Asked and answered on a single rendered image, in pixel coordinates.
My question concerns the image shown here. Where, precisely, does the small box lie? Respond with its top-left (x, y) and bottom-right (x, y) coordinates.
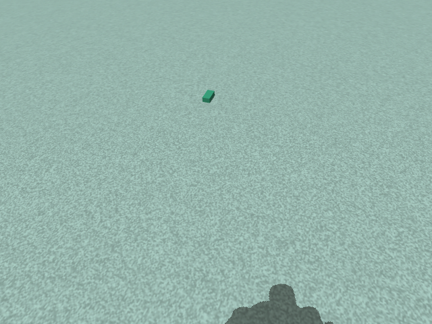
top-left (202, 90), bottom-right (215, 103)

